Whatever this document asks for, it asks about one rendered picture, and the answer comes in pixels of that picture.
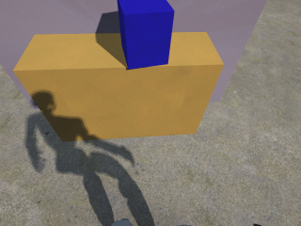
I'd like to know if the carton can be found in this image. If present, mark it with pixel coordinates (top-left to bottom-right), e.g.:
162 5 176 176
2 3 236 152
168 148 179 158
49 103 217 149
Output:
117 0 175 70

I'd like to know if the pedestal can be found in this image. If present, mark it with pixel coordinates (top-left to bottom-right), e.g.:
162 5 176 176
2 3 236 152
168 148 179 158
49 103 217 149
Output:
13 32 224 142

